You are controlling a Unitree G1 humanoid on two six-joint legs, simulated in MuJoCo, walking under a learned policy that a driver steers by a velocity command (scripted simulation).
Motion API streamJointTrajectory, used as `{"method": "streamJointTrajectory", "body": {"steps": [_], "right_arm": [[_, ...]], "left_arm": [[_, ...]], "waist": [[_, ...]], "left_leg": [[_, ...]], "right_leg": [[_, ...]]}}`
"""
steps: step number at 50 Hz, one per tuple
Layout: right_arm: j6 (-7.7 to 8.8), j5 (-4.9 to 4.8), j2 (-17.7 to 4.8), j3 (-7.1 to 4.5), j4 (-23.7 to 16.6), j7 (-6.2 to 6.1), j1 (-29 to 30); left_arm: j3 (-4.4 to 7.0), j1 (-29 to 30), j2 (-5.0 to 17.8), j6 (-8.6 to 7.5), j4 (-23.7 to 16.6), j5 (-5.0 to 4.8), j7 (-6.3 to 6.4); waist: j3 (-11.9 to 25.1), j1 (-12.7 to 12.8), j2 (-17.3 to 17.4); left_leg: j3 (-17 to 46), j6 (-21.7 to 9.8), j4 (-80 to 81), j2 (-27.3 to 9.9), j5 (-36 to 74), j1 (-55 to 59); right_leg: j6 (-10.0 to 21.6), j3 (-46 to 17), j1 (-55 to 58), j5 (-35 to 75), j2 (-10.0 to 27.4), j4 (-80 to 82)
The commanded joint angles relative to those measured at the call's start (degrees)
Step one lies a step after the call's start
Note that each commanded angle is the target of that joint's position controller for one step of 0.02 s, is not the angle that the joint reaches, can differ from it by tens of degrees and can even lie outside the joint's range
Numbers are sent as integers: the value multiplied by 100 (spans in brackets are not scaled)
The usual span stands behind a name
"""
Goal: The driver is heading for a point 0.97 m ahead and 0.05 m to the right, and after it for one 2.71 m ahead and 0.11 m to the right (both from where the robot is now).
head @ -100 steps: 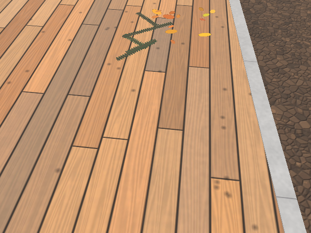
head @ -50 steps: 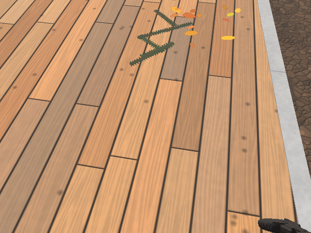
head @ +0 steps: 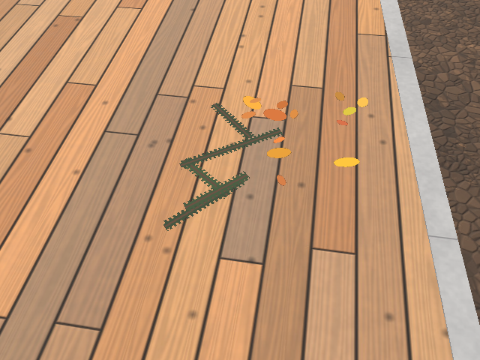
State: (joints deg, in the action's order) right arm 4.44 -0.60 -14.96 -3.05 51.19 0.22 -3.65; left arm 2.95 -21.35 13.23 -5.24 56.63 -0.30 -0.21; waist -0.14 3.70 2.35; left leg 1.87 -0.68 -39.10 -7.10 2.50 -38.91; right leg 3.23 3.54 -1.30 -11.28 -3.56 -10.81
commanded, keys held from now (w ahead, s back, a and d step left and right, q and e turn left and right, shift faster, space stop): w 0.52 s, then no key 0.48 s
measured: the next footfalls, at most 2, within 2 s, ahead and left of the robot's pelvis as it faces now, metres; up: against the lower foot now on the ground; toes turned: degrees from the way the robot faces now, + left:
left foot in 0.18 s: +0.29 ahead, +0.15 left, +0.00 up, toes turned +2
right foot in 0.70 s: +0.59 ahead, -0.08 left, +0.00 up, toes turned -2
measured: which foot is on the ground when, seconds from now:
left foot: up 0.00-0.16, down 0.18-0.72, up 0.74-1.00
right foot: down 0.00-0.20, up 0.22-0.68, down 0.70-1.00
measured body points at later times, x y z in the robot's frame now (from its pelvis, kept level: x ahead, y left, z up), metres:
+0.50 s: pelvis +0.28 +0.07 +0.00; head +0.30 +0.07 +0.45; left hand +0.44 +0.33 -0.12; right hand +0.29 -0.20 -0.13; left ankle +0.25 +0.15 -0.75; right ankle +0.44 -0.12 -0.68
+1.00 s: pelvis +0.47 +0.02 -0.01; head +0.49 +0.01 +0.44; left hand +0.58 +0.26 -0.15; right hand +0.55 -0.25 -0.15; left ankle +0.51 +0.17 -0.74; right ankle +0.55 -0.08 -0.75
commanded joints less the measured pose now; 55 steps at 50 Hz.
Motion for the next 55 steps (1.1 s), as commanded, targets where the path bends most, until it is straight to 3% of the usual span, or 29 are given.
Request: {"method": "streamJointTrajectory", "body": {"steps": [1,6,8,9,10,11,12,13,14,16,18,21,26,29,32,34,35,36,37,38,39,40,41,44,47,50,52,53,55], "right_arm": [[75,-37,-210,7,-435,69,683],[155,-66,-455,-55,-592,211,746],[161,-48,-798,-260,-233,183,-473],[155,11,-1162,-394,39,134,-1552],[109,52,-1662,-522,201,122,-2211],[104,7,-1209,-365,181,133,-2171],[128,-23,-945,-275,114,129,-1661],[139,0,-765,-215,-25,125,-1142],[154,57,-582,-162,-66,146,-790],[193,123,-383,-106,-35,173,-594],[218,101,-515,-136,70,138,-769],[206,87,-709,-176,201,19,-1091],[148,16,-753,-162,366,-67,-1539],[45,31,-731,-145,522,-97,-1775],[-76,24,-796,-168,599,-133,-1734],[-120,-7,-836,-179,543,-152,-1449],[-108,63,-706,-127,482,-148,-1605],[-46,160,-104,61,562,-97,-2398],[-9,64,-81,95,754,-49,-2702],[-35,-81,-580,-47,711,-37,-2374],[-100,-138,-646,-74,560,-86,-1814],[-196,-80,-584,-95,508,-155,-1491],[-312,-16,-501,-112,513,-221,-1491],[-469,57,-158,-56,592,-316,-1692],[-517,77,-225,-59,604,-320,-1523],[-548,176,-251,-74,638,-270,-1358],[-528,232,-479,-79,528,-282,-1202],[-510,124,-847,-170,603,-290,-1032],[-399,133,-388,-83,658,-261,-902]], "left_arm": [[189,-181,937,-32,-142,-53,52],[270,-209,1060,120,-16,-81,104],[248,-5,1016,185,-74,-61,110],[159,-27,837,195,-190,12,115],[-46,-705,154,81,-236,32,47],[-3,-491,392,-70,-176,-42,20],[124,39,843,-162,-358,-211,-3],[132,398,889,-191,-453,-235,27],[168,580,854,-168,-470,-155,72],[190,349,625,-10,-404,-92,109],[184,360,479,88,-416,-70,119],[213,991,533,106,-639,-2,128],[131,1946,358,42,-892,-32,21],[73,2363,308,-3,-1029,-5,-72],[113,2187,506,-58,-1039,11,-164],[252,1211,829,-91,-718,80,-142],[343,618,1205,-108,-556,168,-102],[350,203,1461,-46,-487,285,-57],[211,72,1026,23,-430,150,-80],[173,382,931,72,-488,43,-109],[135,958,834,103,-601,28,-85],[64,1392,669,115,-660,71,-66],[21,1685,547,117,-684,120,-46],[36,1900,587,158,-614,249,-22],[44,1810,664,210,-518,169,47],[-12,1829,567,309,-424,62,86],[-52,1544,462,341,-282,92,85],[-23,1267,449,373,-278,79,111],[-11,1319,507,411,-222,106,172]], "waist": [[-431,17,-560],[-339,-198,-678],[392,-842,-713],[1179,-1210,-355],[1985,-992,1026],[2167,-1077,1021],[1318,-986,774],[787,-815,364],[386,-643,97],[221,-323,310],[86,-258,253],[-130,-369,58],[-312,-656,81],[-428,-771,57],[-149,-576,256],[386,-37,233],[991,92,-179],[1904,-145,-1324],[2673,-106,-1603],[2274,-89,-1147],[1484,-176,-821],[909,-295,-545],[680,-491,-608],[579,-696,-957],[765,-632,-926],[412,-701,-810],[-58,-553,-439],[-245,-206,343],[-293,-266,464]], "left_leg": [[-189,-15,586,191,383,213],[-210,-329,1025,351,-487,494],[-521,-568,1142,713,-605,2240],[194,-877,908,74,-501,3989],[2868,-1819,1351,-1327,-1631,6172],[4004,-1804,2131,-1490,-2154,6228],[3209,-1511,2221,-1322,-2242,5526],[2459,-1344,2354,-1126,-1839,4630],[1907,-1264,2565,-914,-1403,3799],[1294,-1166,2905,-608,-1012,2970],[963,-1264,3133,-547,-686,2719],[710,-1289,3284,-548,-259,2923],[177,-1058,3334,-320,-220,3154],[-28,-976,2898,-343,860,3461],[48,-789,2205,-517,1799,3948],[-36,-533,1137,-251,2547,4019],[-245,-280,73,120,1663,3456],[-379,113,-1991,800,-1518,1564],[297,240,-2972,1057,-4324,1157],[542,221,-3334,782,-4254,954],[301,231,-3219,554,-3915,681],[189,264,-2863,362,-3576,737],[223,276,-2408,178,-3267,1187],[-21,300,-1155,259,-2823,2166],[-100,255,-202,304,-1958,2639],[-249,96,797,420,-1235,3195],[214,-137,1565,-7,-1252,3020],[212,-264,1621,55,-2267,2304],[204,-108,2006,154,-2803,1655]], "right_leg": [[786,-634,-257,1244,1517,448],[613,-701,663,2245,1912,-240],[402,-409,445,3808,1572,-1652],[212,-180,-585,2910,1255,-3202],[-237,-56,-3030,84,215,-5499],[-154,-942,-3752,-2149,125,-6304],[-31,-997,-4255,-1856,464,-6598],[22,-818,-4171,-1301,794,-6383],[11,-734,-3928,-887,1003,-6011],[-13,-772,-3250,-490,1231,-5531],[-101,-697,-3249,-240,1276,-5203],[-271,-678,-3823,593,1298,-4291],[-301,-401,-3623,1800,1025,-2679],[-260,-264,-3360,1838,787,-2081],[-48,-328,-2914,1456,620,-1789],[173,-178,-1681,1794,368,-1375],[383,-553,-389,3936,887,-1622],[1346,-2162,1844,5854,2371,-2055],[1818,-3067,2150,5938,2843,-1800],[1624,-2688,1453,4620,2578,-1533],[1362,-2232,609,3538,2308,-1238],[1199,-1881,-299,2792,2074,-918],[1054,-1626,-1060,2260,1915,-669],[987,-1077,-1990,1780,1553,-354],[947,-1058,-1950,710,1543,-239],[522,-1009,-2361,-1435,1281,-172],[56,-890,-2411,-1916,965,-465],[-96,-486,-2031,-1475,578,-586],[-151,-335,-1206,-679,512,-1033]]}}
Keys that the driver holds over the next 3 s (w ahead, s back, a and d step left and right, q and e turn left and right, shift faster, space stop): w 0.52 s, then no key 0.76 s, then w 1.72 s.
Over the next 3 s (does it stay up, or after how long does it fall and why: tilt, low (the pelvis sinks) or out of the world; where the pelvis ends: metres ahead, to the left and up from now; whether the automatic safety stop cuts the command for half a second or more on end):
stays up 1.36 0.02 -0.01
